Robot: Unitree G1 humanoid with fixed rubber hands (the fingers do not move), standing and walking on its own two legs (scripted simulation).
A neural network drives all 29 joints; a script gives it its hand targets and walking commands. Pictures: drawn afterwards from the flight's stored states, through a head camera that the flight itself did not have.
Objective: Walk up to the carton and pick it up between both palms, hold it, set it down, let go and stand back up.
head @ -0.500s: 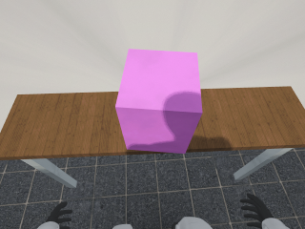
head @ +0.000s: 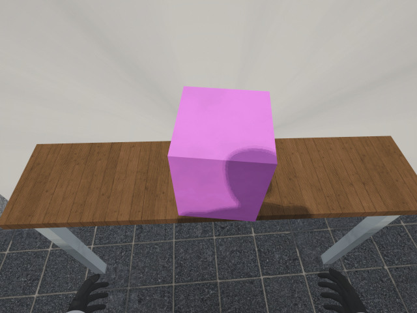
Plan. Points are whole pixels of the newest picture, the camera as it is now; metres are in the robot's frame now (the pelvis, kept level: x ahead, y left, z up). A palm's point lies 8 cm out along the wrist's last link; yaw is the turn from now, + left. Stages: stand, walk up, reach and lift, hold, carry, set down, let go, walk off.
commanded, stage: reach and lift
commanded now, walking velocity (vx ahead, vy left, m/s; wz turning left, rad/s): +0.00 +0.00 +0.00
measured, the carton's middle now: (221, 157) +0.45 -0.01 -0.02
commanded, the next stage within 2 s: none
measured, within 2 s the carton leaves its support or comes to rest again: neither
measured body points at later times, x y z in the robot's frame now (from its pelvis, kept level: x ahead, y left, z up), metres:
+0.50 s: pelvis +0.01 +0.01 +0.01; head +0.02 +0.02 +0.46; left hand +0.18 +0.24 -0.07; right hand +0.16 -0.22 -0.06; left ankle -0.02 +0.13 -0.74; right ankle +0.03 -0.13 -0.74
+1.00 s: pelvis +0.02 +0.02 +0.01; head +0.02 +0.03 +0.46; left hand +0.18 +0.23 -0.04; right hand +0.17 -0.20 -0.03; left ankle -0.02 +0.13 -0.74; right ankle +0.03 -0.13 -0.74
